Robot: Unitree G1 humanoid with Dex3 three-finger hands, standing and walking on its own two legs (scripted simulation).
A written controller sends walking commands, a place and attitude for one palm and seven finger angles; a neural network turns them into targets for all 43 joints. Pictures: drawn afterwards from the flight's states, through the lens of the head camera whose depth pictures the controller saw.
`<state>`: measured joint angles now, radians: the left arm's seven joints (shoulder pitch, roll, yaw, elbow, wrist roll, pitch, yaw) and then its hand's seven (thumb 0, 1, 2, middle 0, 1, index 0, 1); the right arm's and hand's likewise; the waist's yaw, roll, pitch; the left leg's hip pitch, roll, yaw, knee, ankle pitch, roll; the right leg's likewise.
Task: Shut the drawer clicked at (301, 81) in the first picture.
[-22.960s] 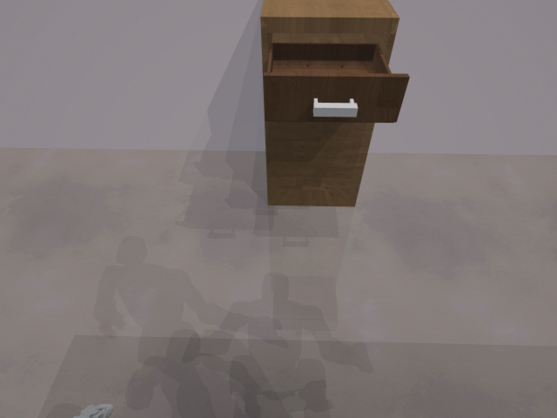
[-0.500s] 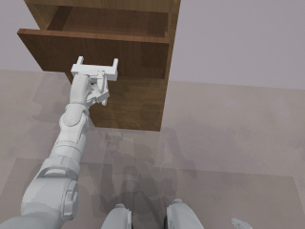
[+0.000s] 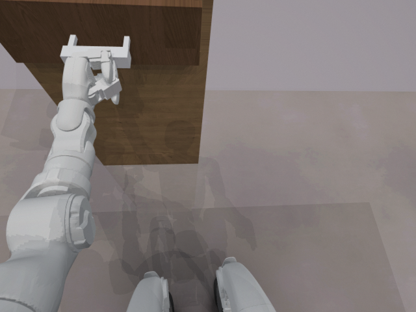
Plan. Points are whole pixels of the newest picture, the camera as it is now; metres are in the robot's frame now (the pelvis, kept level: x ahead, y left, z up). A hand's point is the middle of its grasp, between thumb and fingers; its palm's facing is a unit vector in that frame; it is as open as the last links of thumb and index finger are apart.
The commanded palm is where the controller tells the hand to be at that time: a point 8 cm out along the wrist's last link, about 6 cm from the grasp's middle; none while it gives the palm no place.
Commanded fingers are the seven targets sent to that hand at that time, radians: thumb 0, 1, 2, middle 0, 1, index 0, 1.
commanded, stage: push the drawer shut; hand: left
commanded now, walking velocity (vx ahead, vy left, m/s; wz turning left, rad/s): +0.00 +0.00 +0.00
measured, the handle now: (98, 48) +0.61 +0.14 +0.07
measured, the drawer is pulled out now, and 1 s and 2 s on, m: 0.05 0.00 0.00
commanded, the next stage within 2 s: pull the fist back off the drawer in 0.80 s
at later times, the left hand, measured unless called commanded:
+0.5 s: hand (118, 63) +0.57 +0.10 +0.07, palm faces -0.07 -1.00 -0.04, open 3.2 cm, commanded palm +0.57 +0.14 +0.07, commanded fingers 0.00 0.90 0.90 -1.40 -1.60 -1.40 -1.60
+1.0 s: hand (115, 58) +0.58 +0.11 +0.07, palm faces -0.07 -1.00 -0.06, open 3.1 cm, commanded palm +0.61 +0.13 +0.07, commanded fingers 0.00 0.90 0.90 -1.40 -1.60 -1.40 -1.60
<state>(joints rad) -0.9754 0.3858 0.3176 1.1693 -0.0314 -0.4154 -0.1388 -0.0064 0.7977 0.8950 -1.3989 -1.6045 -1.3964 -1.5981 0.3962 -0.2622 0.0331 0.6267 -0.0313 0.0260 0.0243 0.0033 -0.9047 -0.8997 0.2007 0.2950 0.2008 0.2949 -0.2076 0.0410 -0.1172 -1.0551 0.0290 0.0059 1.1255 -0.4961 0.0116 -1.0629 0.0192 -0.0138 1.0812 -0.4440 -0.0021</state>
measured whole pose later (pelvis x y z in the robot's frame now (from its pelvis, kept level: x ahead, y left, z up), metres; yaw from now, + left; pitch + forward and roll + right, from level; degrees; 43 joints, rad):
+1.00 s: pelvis -0.02 +0.01 -0.02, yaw +0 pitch +30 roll -5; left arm -1.36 0.56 0.27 1.40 0.07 -0.31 -0.06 0.03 0.67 0.97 -1.40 -1.60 -1.40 -1.60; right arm 0.43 -0.26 0.08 0.65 -0.08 0.00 0.03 0.00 -0.90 -0.90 0.20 0.30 0.20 0.29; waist -0.32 0.06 -0.11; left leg -1.29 0.02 -0.06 1.23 -0.48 0.02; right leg -1.24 0.02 -0.08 1.13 -0.42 0.00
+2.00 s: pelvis +0.05 +0.00 +0.04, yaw -1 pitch +19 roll -1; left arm -0.48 0.28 0.25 0.63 -0.15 -0.27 -0.16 0.01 0.90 0.90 -1.40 -1.60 -1.39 -1.60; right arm 0.40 -0.26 0.01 0.52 0.02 0.09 0.05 0.00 -0.91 -0.90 0.20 0.29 0.20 0.29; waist -0.10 0.05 -0.14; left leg -0.74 0.03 0.02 0.89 -0.48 0.02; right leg -0.76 0.03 0.01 0.84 -0.42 0.00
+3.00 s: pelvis +0.04 +0.00 +0.09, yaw +1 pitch -4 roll -1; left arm 0.55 0.34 0.30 -0.49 -0.06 -0.09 0.10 0.01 0.89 0.90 -1.40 -1.60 -1.40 -1.60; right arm 0.21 -0.24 0.03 0.62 0.00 -0.08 -0.08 0.01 -0.90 -0.90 0.20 0.30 0.20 0.30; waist 0.08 0.08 0.00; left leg -0.09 0.01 0.00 0.45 -0.29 0.01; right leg -0.09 0.01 -0.01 0.42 -0.25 0.00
